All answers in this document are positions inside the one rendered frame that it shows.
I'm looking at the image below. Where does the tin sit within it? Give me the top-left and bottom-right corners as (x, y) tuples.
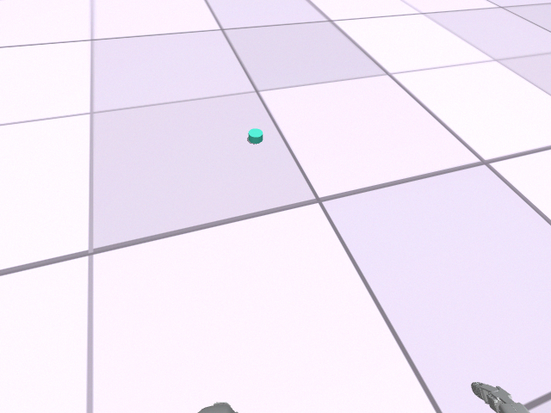
(249, 128), (263, 144)

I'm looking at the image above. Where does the right robot hand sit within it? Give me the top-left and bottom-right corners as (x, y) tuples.
(471, 382), (530, 413)

